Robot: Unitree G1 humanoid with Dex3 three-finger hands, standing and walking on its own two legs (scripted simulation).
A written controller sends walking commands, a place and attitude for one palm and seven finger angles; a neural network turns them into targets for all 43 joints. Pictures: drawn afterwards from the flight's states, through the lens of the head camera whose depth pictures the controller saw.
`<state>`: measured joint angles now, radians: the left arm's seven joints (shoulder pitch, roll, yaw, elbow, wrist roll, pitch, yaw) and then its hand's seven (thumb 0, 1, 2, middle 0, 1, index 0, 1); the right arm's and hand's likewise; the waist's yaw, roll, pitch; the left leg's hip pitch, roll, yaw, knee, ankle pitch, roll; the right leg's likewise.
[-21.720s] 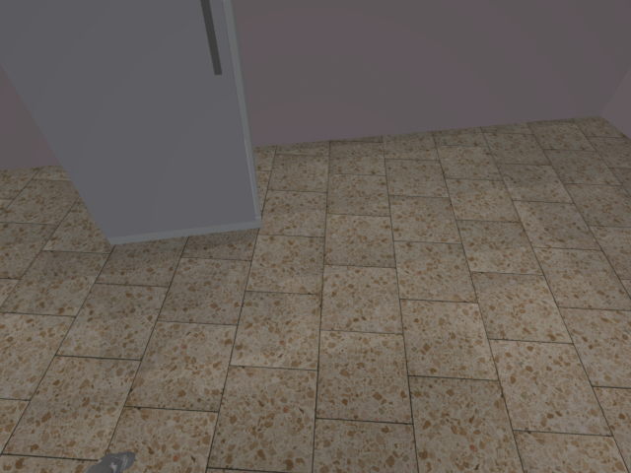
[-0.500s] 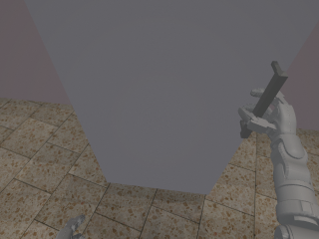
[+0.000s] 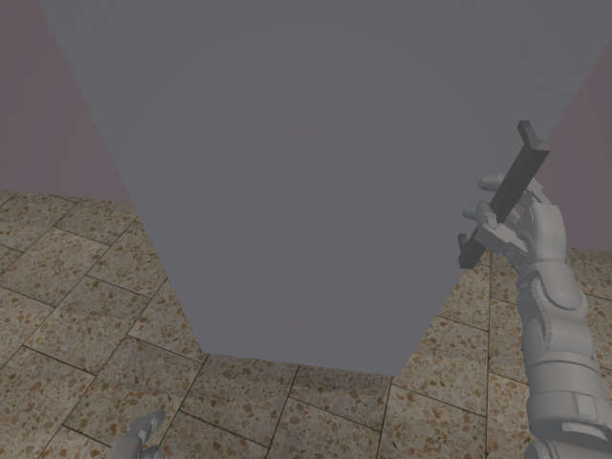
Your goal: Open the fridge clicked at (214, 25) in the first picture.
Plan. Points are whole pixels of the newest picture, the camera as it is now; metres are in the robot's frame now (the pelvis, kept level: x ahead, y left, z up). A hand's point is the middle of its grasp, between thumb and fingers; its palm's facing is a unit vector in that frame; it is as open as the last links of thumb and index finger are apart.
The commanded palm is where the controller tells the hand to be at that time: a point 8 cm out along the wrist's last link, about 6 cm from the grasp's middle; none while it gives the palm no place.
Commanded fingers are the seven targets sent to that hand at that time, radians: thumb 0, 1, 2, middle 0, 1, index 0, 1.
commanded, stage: grip the handle and tug to test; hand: right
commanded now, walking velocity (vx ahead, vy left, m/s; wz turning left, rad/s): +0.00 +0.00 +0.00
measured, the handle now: (492, 203) +0.44 -0.22 +0.12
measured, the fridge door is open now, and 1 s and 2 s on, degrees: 0 13 32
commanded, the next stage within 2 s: pull the door a little, standing still in 0.38 s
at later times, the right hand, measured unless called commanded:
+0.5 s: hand (485, 239) +0.37 -0.19 +0.12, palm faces +0.07 +1.00 +0.01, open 5.6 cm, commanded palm +0.34 -0.24 +0.12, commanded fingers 0.00 -0.90 -0.90 0.45 1.40 0.45 1.40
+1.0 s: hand (486, 315) +0.27 -0.17 +0.12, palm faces +0.12 +0.98 -0.18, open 6.0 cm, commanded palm +0.23 -0.22 +0.12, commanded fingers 0.00 -0.90 -0.90 0.45 1.40 0.45 1.40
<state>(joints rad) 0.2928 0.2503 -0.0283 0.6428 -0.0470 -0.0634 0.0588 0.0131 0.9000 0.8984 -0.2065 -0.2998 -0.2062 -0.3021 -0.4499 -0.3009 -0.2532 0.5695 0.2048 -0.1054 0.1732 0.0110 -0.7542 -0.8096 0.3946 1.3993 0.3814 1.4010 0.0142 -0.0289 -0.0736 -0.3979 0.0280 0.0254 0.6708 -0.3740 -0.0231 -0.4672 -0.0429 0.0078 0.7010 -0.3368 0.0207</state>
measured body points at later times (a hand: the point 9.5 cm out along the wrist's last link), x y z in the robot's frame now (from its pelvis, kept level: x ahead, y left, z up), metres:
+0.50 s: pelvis +0.03 +0.00 +0.00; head +0.04 +0.01 +0.45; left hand +0.16 +0.25 -0.09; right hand +0.36 -0.24 +0.13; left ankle -0.02 +0.14 -0.72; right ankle +0.01 -0.13 -0.72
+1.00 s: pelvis +0.02 +0.00 +0.02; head +0.01 +0.01 +0.47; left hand +0.19 +0.24 -0.07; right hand +0.26 -0.22 +0.13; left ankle -0.02 +0.14 -0.72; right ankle +0.01 -0.13 -0.72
